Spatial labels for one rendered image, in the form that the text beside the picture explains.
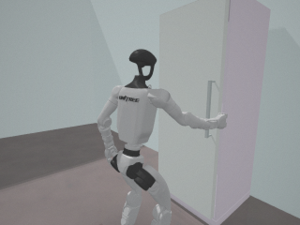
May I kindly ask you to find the robot right forearm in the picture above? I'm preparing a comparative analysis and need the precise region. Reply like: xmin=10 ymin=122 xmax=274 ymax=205
xmin=184 ymin=112 xmax=219 ymax=130

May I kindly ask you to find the left robot shin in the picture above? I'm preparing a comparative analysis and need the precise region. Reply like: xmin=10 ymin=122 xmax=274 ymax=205
xmin=121 ymin=191 xmax=141 ymax=225

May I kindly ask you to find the handle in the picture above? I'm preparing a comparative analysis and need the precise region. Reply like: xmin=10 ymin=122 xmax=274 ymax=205
xmin=204 ymin=81 xmax=215 ymax=139

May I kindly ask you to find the right robot upper arm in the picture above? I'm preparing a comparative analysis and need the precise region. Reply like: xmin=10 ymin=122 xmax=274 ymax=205
xmin=147 ymin=88 xmax=191 ymax=127

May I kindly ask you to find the fridge door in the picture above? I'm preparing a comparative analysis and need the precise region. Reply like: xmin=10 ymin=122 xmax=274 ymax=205
xmin=158 ymin=0 xmax=230 ymax=219

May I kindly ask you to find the right robot hand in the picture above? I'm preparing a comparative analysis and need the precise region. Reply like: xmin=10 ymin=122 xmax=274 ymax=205
xmin=204 ymin=112 xmax=228 ymax=129

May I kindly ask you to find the robot left forearm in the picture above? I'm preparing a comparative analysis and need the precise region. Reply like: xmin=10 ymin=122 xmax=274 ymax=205
xmin=97 ymin=123 xmax=114 ymax=150

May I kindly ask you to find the humanoid robot head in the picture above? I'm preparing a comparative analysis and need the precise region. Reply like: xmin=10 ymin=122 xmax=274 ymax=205
xmin=125 ymin=49 xmax=157 ymax=89

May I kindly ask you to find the left robot hand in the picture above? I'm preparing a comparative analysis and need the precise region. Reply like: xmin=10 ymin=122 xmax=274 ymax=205
xmin=104 ymin=147 xmax=118 ymax=167

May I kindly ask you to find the left robot upper arm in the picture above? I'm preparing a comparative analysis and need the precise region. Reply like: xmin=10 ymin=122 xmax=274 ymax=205
xmin=97 ymin=85 xmax=124 ymax=128

